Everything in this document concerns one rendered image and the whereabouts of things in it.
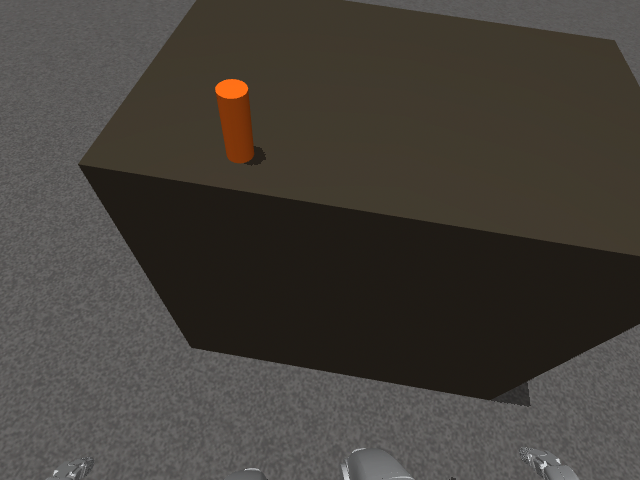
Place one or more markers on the right robot hand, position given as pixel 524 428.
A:
pixel 546 464

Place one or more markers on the left robot hand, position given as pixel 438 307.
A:
pixel 75 470

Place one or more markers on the can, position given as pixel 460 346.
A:
pixel 234 110

